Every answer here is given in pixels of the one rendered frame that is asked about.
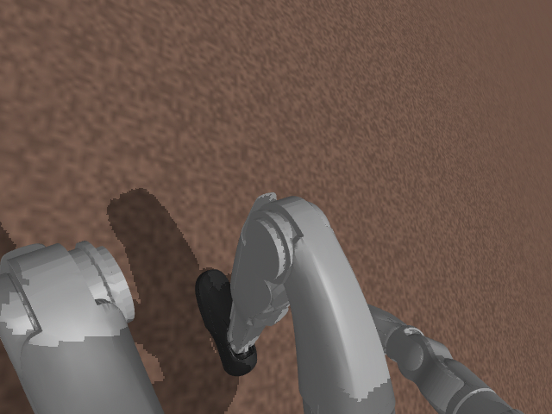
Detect right robot hand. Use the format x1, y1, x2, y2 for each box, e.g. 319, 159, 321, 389
367, 304, 406, 355

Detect right robot arm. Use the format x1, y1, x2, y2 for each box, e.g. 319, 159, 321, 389
386, 325, 524, 414

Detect right robot foot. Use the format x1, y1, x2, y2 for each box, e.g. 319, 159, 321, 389
195, 269, 257, 376

